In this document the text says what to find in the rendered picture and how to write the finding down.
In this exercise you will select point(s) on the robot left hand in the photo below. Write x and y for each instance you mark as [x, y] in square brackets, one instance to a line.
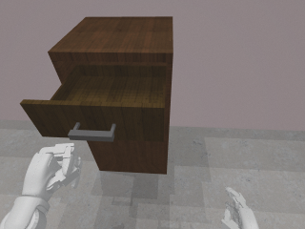
[52, 168]

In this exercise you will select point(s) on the robot left forearm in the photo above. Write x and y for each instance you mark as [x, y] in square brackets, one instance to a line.
[28, 212]

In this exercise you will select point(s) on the robot right hand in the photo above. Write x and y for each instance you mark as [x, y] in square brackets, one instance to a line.
[243, 216]

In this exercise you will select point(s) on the drawer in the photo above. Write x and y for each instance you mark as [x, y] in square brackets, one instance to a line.
[132, 97]

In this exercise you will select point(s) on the handle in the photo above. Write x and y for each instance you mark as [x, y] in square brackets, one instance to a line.
[91, 135]

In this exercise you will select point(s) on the cabinet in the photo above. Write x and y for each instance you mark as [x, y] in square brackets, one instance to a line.
[130, 41]

